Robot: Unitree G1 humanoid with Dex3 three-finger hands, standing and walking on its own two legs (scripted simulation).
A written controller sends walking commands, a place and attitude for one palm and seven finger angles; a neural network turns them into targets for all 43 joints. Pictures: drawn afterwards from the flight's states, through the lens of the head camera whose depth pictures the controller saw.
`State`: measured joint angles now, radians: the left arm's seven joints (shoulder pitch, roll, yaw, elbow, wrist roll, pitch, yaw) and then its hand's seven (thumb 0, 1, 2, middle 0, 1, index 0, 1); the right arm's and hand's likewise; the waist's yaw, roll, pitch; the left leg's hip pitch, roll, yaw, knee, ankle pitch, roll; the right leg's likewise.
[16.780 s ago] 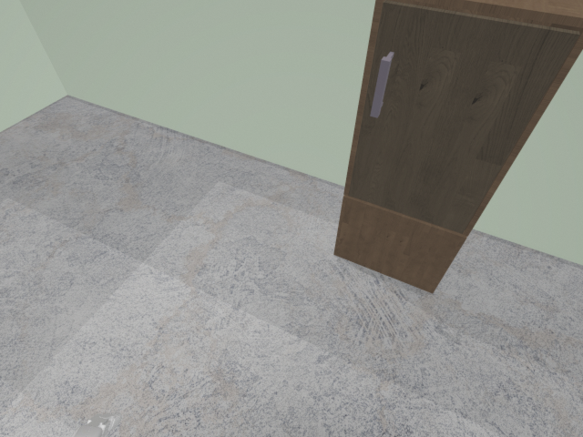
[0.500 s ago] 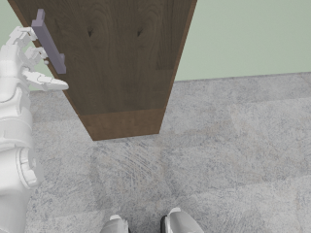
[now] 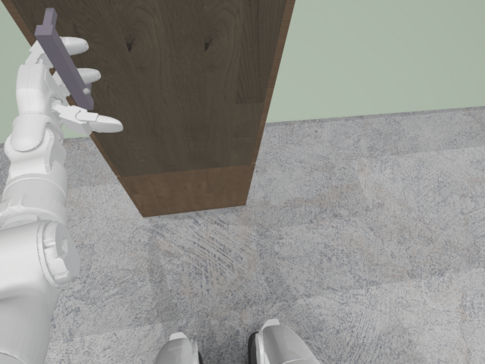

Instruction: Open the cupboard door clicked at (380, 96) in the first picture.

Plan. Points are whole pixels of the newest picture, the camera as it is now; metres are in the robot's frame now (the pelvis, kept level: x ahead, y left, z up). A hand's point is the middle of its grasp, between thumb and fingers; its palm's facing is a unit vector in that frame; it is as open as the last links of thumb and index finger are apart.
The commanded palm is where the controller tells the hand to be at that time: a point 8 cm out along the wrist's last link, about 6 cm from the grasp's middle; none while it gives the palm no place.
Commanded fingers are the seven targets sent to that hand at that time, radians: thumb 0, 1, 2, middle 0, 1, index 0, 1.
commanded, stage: slide the fingers in behind the handle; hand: left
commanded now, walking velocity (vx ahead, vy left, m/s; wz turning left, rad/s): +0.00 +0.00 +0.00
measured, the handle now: (70, 63) +0.58 +0.22 +0.10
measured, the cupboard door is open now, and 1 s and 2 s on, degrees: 0 0 30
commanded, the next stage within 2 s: close the thumb around the handle in 0.32 s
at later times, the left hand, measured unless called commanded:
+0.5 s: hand (80, 93) +0.52 +0.20 +0.09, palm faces +0.03 -1.00 -0.01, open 13.9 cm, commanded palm +0.50 +0.24 +0.09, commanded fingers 0.00 -0.22 0.42 -0.32 -1.23 -0.32 -1.23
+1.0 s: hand (83, 91) +0.52 +0.19 +0.10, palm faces +0.04 -1.00 -0.02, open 6.3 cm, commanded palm +0.50 +0.23 +0.09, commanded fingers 0.00 0.90 0.90 -0.40 -1.35 -0.40 -1.35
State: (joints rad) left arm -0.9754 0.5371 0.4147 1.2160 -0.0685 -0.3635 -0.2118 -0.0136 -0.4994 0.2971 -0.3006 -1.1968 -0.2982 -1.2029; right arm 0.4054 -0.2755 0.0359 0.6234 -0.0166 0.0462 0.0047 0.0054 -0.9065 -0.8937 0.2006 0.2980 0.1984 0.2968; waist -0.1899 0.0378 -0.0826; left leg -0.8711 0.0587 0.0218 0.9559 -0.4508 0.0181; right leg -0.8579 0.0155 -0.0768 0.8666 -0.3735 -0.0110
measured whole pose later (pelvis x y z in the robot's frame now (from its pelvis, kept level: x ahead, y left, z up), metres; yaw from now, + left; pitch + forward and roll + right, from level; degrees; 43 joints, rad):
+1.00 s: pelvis +0.00 +0.01 +0.00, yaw +0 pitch +20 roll -3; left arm -0.96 0.50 0.38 1.21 -0.09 -0.38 -0.20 0.00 0.63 0.78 -0.37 -1.32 -0.36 -1.32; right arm 0.41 -0.27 0.03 0.63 -0.02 0.05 0.01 0.01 -0.91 -0.89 0.20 0.30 0.20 0.30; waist -0.17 0.04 -0.09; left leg -0.85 0.05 0.02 0.95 -0.45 0.03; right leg -0.84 0.01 -0.07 0.86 -0.38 0.00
